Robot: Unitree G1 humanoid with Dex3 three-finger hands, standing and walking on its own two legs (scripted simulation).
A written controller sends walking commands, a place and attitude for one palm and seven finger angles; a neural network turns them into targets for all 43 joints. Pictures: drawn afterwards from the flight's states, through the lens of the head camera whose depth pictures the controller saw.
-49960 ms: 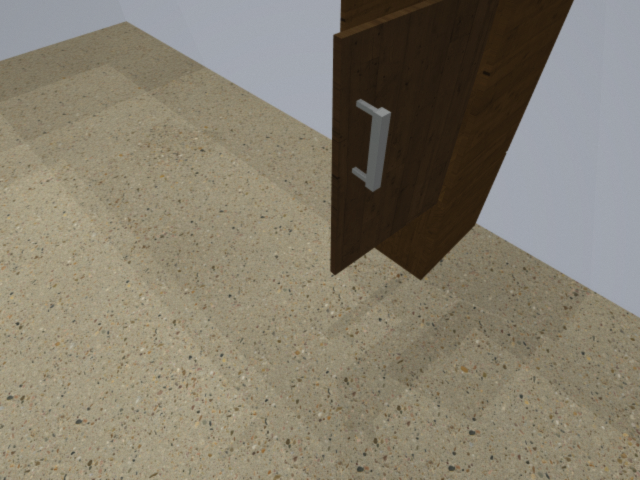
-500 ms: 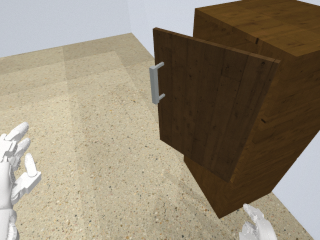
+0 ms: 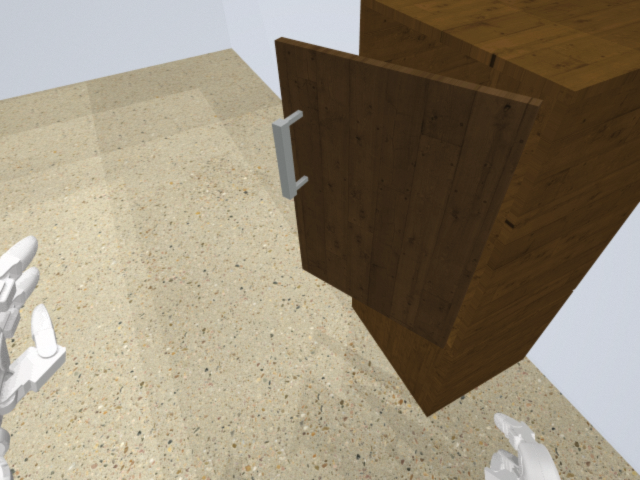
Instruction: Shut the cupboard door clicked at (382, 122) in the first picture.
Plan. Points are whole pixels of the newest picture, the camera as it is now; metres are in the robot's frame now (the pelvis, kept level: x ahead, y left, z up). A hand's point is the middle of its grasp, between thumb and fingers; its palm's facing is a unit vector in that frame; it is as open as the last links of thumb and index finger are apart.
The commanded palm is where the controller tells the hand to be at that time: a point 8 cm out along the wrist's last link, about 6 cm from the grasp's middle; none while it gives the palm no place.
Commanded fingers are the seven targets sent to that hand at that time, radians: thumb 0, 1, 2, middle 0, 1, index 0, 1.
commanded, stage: step back with the hand held close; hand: left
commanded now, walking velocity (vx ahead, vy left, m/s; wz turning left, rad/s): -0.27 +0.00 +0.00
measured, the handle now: (292, 156) +0.65 +0.11 +0.05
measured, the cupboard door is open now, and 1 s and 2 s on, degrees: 26 26 26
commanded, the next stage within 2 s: stop stepping back and stand still in 1.06 s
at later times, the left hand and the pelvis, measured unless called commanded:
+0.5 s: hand out of the picture +0.12 +0.29 +0.15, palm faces +0.45 -0.77 -0.46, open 7.4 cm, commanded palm +0.06 +0.32 +0.18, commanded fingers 0.00 0.90 0.90 -0.20 -0.30 -0.20 -0.30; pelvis -0.08 +0.02 -0.02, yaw +0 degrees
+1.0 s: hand out of the picture +0.03 +0.33 +0.18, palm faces +0.54 -0.75 -0.38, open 7.4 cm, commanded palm -0.03 +0.35 +0.18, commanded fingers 0.00 0.90 0.90 -0.20 -0.30 -0.20 -0.30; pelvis -0.16 +0.04 -0.02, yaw +2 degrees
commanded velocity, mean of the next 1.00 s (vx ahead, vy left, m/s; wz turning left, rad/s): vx -0.33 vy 0.00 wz -0.03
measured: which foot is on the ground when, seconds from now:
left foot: down 0.00-1.00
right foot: down 0.00-0.80, up 0.82-1.00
